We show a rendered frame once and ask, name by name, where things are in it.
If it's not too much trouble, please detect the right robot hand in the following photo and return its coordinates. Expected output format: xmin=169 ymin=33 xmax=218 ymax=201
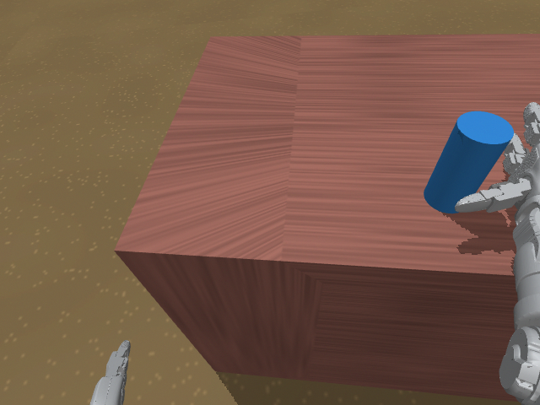
xmin=455 ymin=102 xmax=540 ymax=213

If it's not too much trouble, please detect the left robot hand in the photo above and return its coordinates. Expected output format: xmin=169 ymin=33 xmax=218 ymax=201
xmin=90 ymin=340 xmax=131 ymax=405

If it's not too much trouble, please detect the right robot arm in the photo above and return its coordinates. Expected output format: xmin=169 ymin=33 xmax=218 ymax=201
xmin=499 ymin=195 xmax=540 ymax=405

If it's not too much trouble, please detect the can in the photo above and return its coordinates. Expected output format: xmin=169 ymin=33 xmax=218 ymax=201
xmin=424 ymin=111 xmax=514 ymax=213

